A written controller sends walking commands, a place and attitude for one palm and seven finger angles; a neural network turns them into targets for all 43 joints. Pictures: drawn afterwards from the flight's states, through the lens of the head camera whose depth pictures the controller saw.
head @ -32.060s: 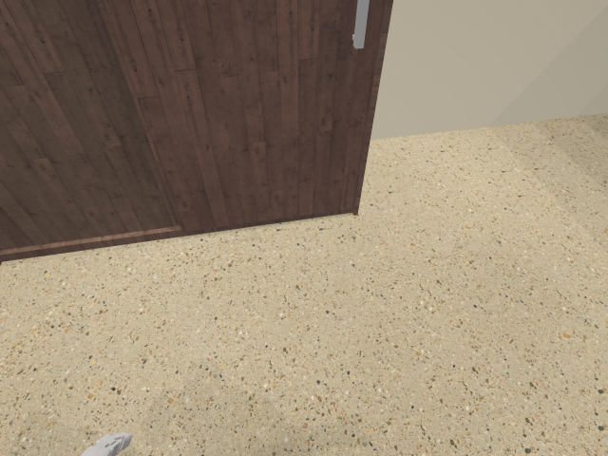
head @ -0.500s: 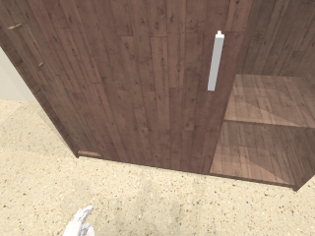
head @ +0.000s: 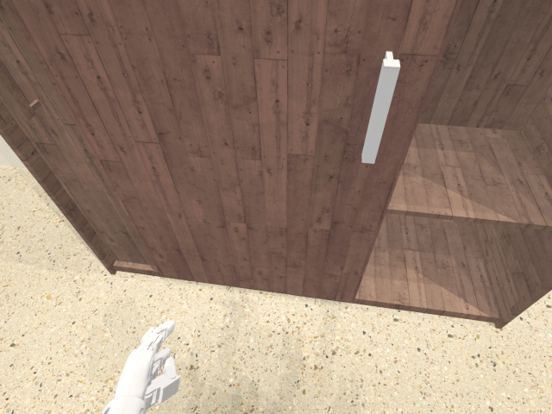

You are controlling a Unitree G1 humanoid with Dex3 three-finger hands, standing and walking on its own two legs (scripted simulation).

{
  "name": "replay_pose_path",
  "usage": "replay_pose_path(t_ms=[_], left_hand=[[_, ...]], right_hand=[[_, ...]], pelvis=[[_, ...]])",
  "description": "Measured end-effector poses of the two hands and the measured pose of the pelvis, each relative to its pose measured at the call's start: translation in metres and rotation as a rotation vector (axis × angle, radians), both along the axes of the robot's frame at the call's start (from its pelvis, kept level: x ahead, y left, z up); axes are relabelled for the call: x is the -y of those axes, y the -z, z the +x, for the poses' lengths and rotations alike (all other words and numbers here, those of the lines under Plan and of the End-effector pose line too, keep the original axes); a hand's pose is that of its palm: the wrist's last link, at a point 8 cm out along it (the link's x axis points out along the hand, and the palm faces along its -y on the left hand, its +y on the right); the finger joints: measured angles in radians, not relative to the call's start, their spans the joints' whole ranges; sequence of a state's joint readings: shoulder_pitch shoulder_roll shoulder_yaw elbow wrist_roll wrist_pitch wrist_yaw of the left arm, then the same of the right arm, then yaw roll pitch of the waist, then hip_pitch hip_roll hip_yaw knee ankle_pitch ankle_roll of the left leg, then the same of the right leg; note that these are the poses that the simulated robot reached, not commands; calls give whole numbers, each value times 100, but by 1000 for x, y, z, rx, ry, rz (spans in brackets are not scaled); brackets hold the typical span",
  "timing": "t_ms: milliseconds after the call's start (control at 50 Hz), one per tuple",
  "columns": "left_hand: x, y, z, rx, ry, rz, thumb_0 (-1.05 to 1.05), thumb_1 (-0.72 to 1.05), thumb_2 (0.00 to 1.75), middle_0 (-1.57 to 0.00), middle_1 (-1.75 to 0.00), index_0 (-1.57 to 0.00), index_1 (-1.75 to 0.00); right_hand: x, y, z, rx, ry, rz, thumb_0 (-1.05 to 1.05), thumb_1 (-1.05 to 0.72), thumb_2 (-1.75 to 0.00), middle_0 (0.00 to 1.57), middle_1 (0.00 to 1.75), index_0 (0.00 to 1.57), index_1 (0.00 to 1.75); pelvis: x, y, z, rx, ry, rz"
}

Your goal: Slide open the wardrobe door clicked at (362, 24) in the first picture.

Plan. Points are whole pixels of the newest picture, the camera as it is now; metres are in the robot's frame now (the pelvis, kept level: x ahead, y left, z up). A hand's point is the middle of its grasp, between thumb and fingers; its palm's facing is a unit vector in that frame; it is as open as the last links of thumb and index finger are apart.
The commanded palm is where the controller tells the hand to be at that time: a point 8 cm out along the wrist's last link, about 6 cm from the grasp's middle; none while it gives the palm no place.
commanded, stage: stop stepping back and stand still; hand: right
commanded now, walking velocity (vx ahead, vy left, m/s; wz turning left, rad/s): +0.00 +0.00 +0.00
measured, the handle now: (377, 110) +0.60 -0.16 +0.13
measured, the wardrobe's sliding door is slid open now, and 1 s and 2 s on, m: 0.52 0.52 0.52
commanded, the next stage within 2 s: let the arm hang, fingers relaxed in 0.18 s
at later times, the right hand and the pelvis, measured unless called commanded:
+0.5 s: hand out of the picture +0.12 -0.22 -0.12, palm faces +0.01 +0.95 -0.32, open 7.4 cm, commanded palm none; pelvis -0.02 +0.00 -0.01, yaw -2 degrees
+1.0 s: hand out of the picture -0.07 -0.19 -0.17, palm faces +0.06 +0.98 -0.20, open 7.3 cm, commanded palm none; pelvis -0.04 -0.01 +0.00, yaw -2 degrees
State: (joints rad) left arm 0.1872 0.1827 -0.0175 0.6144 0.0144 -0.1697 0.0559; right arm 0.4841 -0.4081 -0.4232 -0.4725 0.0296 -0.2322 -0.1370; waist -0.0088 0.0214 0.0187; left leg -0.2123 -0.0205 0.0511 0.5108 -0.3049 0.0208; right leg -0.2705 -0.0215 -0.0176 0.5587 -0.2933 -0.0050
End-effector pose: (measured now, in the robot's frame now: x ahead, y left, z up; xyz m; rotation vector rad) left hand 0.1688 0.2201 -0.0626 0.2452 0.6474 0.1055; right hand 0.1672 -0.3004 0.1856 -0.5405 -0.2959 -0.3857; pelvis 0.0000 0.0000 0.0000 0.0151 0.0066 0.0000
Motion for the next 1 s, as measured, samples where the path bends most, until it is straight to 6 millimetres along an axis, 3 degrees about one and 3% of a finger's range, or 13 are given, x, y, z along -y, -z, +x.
replay_pose_path(t_ms=[140,300,340,380,420,500,580,680,780,880,1000], left_hand=[[-2,-2,17,13,-6,-20,1,90,90,-21,-30,-21,-30],[-14,4,0,-41,-15,5,1,90,90,-21,-30,-20,-30],[-20,18,-5,-97,21,1,1,90,90,-21,-30,-20,-30],[-28,33,-14,-164,26,6,1,90,90,-21,-30,-20,-30],[-34,43,-27,-220,11,11,1,90,90,-21,-30,-21,-30],[-41,53,-68,-341,-39,22,1,90,90,-21,-30,-20,-30],[-40,58,-122,-511,-88,36,1,90,90,-20,-30,-20,-30],[-28,64,-185,-724,-116,24,1,91,90,-20,-30,-20,-30],[-9,70,-224,-833,-144,-23,1,90,90,-20,-30,-20,-30],[10,76,-238,-857,-159,-73,1,90,90,-20,-30,-20,-30],[25,81,-229,-821,-157,-108,1,90,90,-21,-30,-20,-30]], right_hand=[[-3,4,4,-67,7,3,1,-89,-89,21,30,21,30],[0,21,-2,-124,26,46,1,-89,-89,21,30,21,30],[5,60,6,-287,18,80,0,-90,-90,21,30,20,30],[9,118,7,-525,39,157,0,-90,-90,20,30,20,30],[4,179,-5,-772,70,246,0,-90,-90,20,30,20,30],[-31,275,-65,-1178,101,419,0,-91,-90,20,30,20,30],[-78,327,-137,-1457,105,582,1,-92,-89,20,30,20,30],[-77,337,-203,-1594,227,660,0,-99,-89,21,30,20,30],[-70,331,-246,-1691,306,671,0,-96,-89,20,30,20,30],[-64,326,-258,-1719,340,662,0,-93,-89,20,30,20,30],[-62,326,-240,-1672,315,655,0,-92,-89,20,30,20,30]], pelvis=[[-2,-2,7,-15,-9,-1],[-1,-3,1,-13,6,-2],[3,1,-5,-22,22,-2],[5,5,-11,-26,31,-7],[6,7,-17,-23,33,-13],[2,7,-25,-6,33,-20],[-2,3,-31,9,33,-13],[-5,-1,-37,8,43,5],[-1,-3,-39,6,43,11],[4,-4,-39,5,36,8],[10,-4,-38,5,30,2]])
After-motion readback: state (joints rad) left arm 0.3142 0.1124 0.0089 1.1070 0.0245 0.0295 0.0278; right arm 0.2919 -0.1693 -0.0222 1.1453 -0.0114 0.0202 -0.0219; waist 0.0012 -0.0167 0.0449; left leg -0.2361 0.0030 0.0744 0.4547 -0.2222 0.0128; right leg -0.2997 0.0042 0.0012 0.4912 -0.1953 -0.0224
